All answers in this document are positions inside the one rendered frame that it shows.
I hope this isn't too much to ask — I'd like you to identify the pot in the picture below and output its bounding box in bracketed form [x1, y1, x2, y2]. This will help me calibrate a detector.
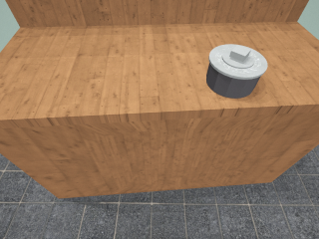
[206, 63, 260, 99]

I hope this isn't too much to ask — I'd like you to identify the knob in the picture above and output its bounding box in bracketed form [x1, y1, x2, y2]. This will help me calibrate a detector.
[229, 45, 251, 62]

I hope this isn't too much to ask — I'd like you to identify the lid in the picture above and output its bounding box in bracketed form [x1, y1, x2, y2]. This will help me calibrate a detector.
[208, 44, 268, 80]

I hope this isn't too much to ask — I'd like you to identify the table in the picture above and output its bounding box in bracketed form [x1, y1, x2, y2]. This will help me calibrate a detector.
[0, 0, 319, 199]

